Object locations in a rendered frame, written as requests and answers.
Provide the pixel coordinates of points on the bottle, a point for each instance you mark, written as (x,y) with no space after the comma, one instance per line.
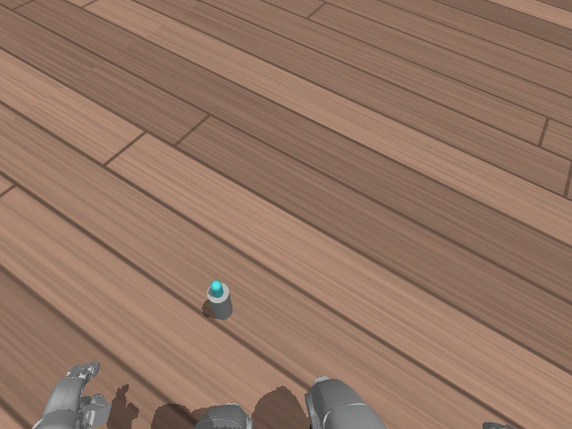
(219,297)

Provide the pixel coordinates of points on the left robot hand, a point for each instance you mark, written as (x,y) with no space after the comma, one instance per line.
(67,395)

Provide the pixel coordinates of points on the left robot arm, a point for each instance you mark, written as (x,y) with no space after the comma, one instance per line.
(58,419)

